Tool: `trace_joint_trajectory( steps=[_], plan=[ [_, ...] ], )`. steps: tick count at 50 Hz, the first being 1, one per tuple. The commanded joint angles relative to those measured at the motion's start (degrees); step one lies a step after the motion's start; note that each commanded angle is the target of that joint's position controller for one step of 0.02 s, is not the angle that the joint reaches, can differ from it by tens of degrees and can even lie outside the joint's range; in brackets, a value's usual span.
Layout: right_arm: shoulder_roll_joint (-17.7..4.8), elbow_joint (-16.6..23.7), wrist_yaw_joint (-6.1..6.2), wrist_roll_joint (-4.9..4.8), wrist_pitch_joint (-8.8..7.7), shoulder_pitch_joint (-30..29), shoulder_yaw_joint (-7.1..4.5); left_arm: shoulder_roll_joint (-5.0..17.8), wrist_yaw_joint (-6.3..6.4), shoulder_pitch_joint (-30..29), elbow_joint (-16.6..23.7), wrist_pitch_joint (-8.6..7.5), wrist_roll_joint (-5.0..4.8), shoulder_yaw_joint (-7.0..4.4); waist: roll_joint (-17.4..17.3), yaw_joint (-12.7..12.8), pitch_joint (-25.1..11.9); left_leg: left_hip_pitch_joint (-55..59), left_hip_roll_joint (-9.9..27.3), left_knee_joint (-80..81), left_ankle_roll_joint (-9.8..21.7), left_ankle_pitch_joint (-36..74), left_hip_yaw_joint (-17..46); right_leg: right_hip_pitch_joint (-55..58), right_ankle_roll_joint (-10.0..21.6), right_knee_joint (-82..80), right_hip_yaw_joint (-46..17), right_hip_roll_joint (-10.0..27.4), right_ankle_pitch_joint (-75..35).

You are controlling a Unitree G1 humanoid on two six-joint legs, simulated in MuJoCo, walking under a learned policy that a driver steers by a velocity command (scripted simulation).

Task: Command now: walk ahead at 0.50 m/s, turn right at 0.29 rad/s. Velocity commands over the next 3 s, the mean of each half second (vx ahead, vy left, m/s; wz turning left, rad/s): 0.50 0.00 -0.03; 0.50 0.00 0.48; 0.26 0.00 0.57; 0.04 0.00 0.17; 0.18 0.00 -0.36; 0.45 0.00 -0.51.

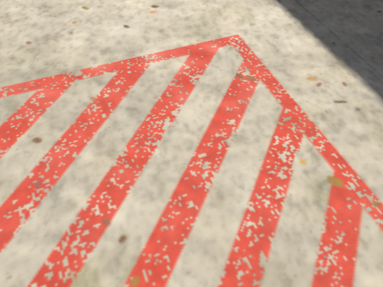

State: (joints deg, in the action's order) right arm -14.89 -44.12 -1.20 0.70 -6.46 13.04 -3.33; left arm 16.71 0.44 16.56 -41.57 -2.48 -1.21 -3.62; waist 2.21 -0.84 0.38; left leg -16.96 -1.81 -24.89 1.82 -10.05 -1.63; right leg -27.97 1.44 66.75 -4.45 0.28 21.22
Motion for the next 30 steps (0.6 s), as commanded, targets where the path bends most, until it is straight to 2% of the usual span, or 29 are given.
trace_joint_trajectory(
  steps=[1,4,8,11,13,14,15,16,17,18,19,20,21,22,24,27,30],
  plan=[
    [-6.67,1.65,-0.09,-0.59,-0.85,1.59,-1.51,2.55,-0.34,-0.70,4.88,-0.77,0.23,-0.71,-8.15,0.42,-1.26,9.42,15.27,13.84,11.09,6.97,16.38,-10.25,-0.27,-5.40,-1.10,4.77,-2.65],
    [-9.16,0.55,0.23,-1.15,-0.59,2.43,-2.16,1.14,-0.68,-5.49,6.43,-1.22,0.89,0.24,-6.53,-0.40,-0.76,9.36,15.32,15.78,11.64,11.60,12.17,-10.35,-0.91,-15.59,0.80,5.92,-9.82],
    [-10.66,-0.97,0.43,-1.87,0.43,4.99,-2.28,0.78,-1.55,-12.31,7.67,-1.97,0.34,0.74,-6.88,-2.92,0.50,8.88,13.30,15.78,9.54,11.64,6.59,-5.39,-1.09,-28.35,3.61,4.13,-19.87],
    [-11.40,-2.52,0.37,-2.34,1.23,7.96,-2.31,1.69,-2.15,-16.53,9.31,-2.21,-0.11,0.54,-7.33,-4.04,1.58,12.40,15.25,14.30,8.80,11.04,7.18,-4.59,-0.22,-32.95,4.30,3.03,-19.15],
    [-12.19,-3.21,0.52,-2.59,1.84,8.26,-2.49,2.65,-2.50,-17.05,9.97,-2.40,-0.15,0.21,-7.99,-3.12,1.83,14.90,16.76,12.29,7.91,13.11,7.66,-2.97,1.27,-35.52,4.67,2.35,-16.07],
    [-12.67,-3.37,0.66,-2.69,2.16,7.67,-2.57,3.45,-2.51,-15.04,9.57,-2.48,0.01,-0.22,-8.12,-1.34,0.92,15.30,16.75,9.77,7.16,17.46,7.08,0.83,2.18,-37.37,5.51,1.44,-15.50],
    [-12.32,-3.47,0.79,-2.91,2.38,7.39,-2.32,4.85,-2.26,-10.33,8.19,-2.54,0.44,-1.13,-7.42,1.55,-1.65,13.96,15.01,3.91,6.00,24.99,5.68,9.26,3.35,-39.90,6.59,0.01,-16.21],
    [-10.59,-3.35,0.87,-2.53,2.37,7.57,-1.55,7.68,-1.70,-2.00,5.96,-2.51,0.87,-2.62,-5.95,5.47,-7.00,9.34,11.91,-6.69,4.24,26.72,3.41,22.23,5.05,-39.87,5.15,1.22,-17.08],
    [-6.45,-1.29,0.87,-0.57,1.98,7.19,0.18,12.78,-0.79,8.74,4.67,-2.16,1.85,-3.91,3.00,9.24,-16.20,-3.43,7.76,-26.51,1.50,7.59,0.56,39.20,9.17,-38.58,-9.74,14.89,-19.27],
    [-2.40,-0.62,0.76,-1.65,0.92,12.97,1.34,14.97,-1.07,9.41,4.25,-1.84,2.08,-4.02,15.99,5.80,-21.30,-21.82,0.24,-42.13,-0.41,-23.66,3.81,49.97,16.33,-45.91,-32.85,24.79,-7.84],
    [-8.96,-1.32,0.67,-2.97,0.58,9.10,-0.34,9.70,-1.25,8.62,4.23,-2.03,1.46,-2.78,7.72,7.77,-15.67,-27.38,2.97,-48.15,-0.12,-22.26,8.94,45.07,14.37,-48.30,-31.15,22.89,-1.71],
    [-10.31,-0.07,0.53,-3.47,0.51,5.39,-0.94,7.57,-1.32,5.29,4.22,-2.27,1.02,-1.91,5.96,6.66,-9.11,-28.99,5.05,-47.81,0.37,-16.67,8.32,38.44,12.25,-49.44,-22.57,20.94,-3.68],
    [-9.44,-0.13,0.75,-2.97,0.88,3.86,-0.92,5.82,-1.56,1.45,4.31,-2.49,1.14,-1.29,2.89,4.61,-5.94,-26.62,7.27,-45.64,-0.05,-11.98,7.40,31.79,11.01,-51.26,-16.70,18.29,-7.58],
    [-8.90,-0.15,0.86,-2.29,1.49,3.47,-1.17,4.27,-1.81,-1.38,4.24,-2.82,1.31,-0.95,3.25,2.97,-3.10,-24.76,8.56,-43.07,-0.53,-8.66,7.40,26.73,10.42,-53.45,-12.06,16.26,-10.58],
    [-6.68,-0.87,0.84,-2.51,3.00,5.56,-1.09,3.42,-1.86,-3.60,3.35,-3.87,1.82,-1.05,4.16,0.52,-1.84,-19.89,9.63,-41.87,-1.36,-4.74,7.61,20.90,9.99,-56.98,-6.03,14.70,-15.61],
    [-5.16,0.04,1.02,-2.39,4.08,3.51,-1.10,4.43,-1.27,-3.29,1.39,-4.74,2.26,-1.68,1.72,-0.10,0.19,-22.64,9.41,-38.77,-2.45,0.61,8.83,20.00,10.07,-58.92,0.78,14.62,-23.43],
    [-4.36,1.40,0.51,-2.11,3.97,-0.21,-0.94,5.27,-0.50,-2.22,-0.21,-4.50,2.26,-2.02,0.97,0.72,1.43,-24.69,8.85,-30.21,-2.74,8.58,8.69,22.07,9.18,-59.45,6.41,13.86,-25.92]
  ],
)
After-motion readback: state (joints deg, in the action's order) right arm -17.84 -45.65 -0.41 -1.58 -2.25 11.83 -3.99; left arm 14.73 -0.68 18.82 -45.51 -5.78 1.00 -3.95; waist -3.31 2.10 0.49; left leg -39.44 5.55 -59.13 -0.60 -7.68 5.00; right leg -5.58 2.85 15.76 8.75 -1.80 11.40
